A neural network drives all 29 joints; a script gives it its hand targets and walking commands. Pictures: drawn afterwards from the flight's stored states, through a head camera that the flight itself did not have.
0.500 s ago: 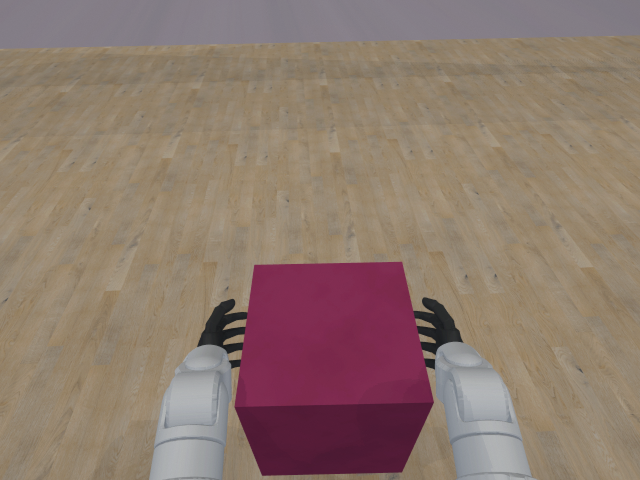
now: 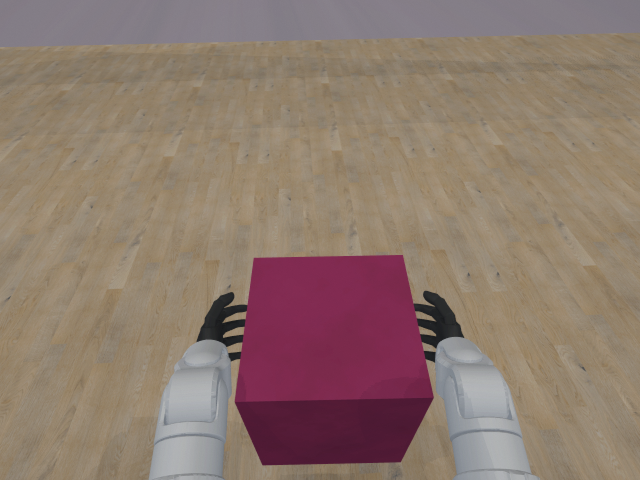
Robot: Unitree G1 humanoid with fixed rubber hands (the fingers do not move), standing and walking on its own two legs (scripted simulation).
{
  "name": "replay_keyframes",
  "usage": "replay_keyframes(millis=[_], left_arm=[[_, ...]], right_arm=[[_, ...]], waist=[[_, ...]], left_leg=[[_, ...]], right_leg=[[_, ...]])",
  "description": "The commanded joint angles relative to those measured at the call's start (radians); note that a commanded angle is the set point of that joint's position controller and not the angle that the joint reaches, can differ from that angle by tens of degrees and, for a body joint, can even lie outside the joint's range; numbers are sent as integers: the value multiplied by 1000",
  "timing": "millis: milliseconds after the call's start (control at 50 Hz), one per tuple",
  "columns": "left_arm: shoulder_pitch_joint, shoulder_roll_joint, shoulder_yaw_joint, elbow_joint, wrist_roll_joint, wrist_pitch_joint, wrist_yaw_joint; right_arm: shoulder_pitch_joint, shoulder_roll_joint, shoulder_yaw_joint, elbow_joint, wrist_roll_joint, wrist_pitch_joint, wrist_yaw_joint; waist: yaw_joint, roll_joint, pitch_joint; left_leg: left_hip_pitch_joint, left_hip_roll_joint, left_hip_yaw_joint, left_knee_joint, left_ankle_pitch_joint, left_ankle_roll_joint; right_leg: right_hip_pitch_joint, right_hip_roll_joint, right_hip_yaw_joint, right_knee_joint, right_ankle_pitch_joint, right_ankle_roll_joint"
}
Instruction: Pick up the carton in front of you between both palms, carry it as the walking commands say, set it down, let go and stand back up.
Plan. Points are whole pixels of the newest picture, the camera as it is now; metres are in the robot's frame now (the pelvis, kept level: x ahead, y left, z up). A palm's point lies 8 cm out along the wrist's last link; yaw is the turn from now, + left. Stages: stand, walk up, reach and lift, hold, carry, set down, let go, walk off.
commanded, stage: carry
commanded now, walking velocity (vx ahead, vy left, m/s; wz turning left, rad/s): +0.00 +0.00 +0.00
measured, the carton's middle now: (330, 364) +0.31 +0.00 -0.05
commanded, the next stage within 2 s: hold in 0.66 s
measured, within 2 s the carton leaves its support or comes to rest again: neither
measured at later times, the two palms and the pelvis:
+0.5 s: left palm (204, 351) +0.28 +0.16 +0.04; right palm (441, 347) +0.28 -0.14 +0.04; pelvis +0.00 +0.01 +0.00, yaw +0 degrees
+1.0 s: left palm (174, 378) +0.25 +0.19 +0.03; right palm (411, 335) +0.30 -0.10 +0.04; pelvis -0.02 -0.01 +0.00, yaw +11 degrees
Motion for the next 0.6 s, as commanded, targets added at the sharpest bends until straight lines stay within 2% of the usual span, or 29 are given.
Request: replay_keyframes(millis=[0,140,580], left_arm=[[-466,-912,-571,-89,-266,-46,-231],[-442,-898,-568,-91,-258,-40,-230],[-460,-910,-565,-80,-259,-44,-233]], right_arm=[[-492,904,575,-111,271,-55,228],[-461,893,567,-107,262,-49,228],[-480,904,562,-96,262,-53,233]], waist=[[-1,-3,-259],[-1,2,-273],[0,4,-255]], left_leg=[[22,126,-122,-97,202,10],[31,126,-120,-89,243,12],[20,126,-124,-103,238,19]], right_leg=[[163,-103,121,-47,179,-3],[167,-105,117,-37,201,-2],[156,-103,113,-40,165,8]])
